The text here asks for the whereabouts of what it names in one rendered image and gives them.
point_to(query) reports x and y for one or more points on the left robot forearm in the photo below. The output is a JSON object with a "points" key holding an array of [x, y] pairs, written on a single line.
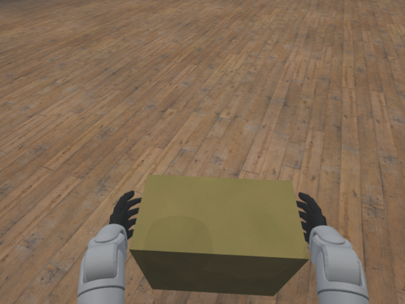
{"points": [[102, 270]]}

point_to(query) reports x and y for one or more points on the carton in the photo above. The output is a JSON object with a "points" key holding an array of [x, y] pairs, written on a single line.
{"points": [[218, 235]]}

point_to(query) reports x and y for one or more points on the robot left hand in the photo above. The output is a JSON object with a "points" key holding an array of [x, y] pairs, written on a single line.
{"points": [[121, 212]]}

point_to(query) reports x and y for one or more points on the right robot forearm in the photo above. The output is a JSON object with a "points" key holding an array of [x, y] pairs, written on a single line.
{"points": [[340, 278]]}

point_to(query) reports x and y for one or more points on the robot right hand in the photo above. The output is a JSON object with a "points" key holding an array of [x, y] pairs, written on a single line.
{"points": [[313, 215]]}

